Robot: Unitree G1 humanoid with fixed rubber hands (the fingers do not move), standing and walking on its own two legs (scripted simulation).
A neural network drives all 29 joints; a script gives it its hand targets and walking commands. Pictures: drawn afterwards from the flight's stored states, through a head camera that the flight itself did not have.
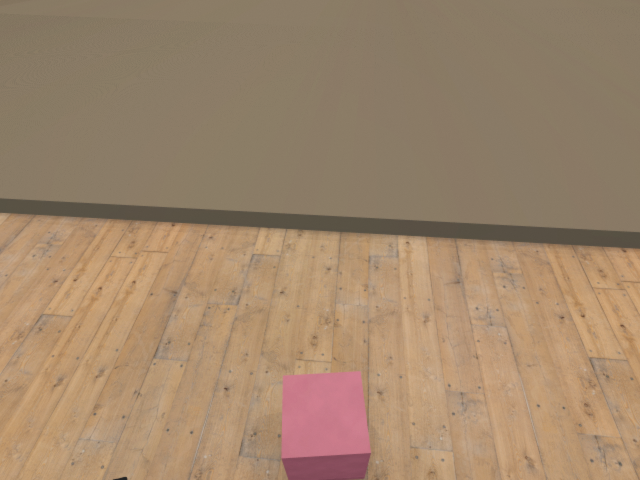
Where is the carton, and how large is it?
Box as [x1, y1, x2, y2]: [281, 371, 370, 479]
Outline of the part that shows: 360,371 283,376 281,458 288,479 352,479 364,477 370,454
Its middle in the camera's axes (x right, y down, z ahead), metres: +0.01 +0.52 +1.06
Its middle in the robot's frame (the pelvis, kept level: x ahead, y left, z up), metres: +0.41 +0.04 -0.66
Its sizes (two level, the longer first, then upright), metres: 0.210 0.200 0.250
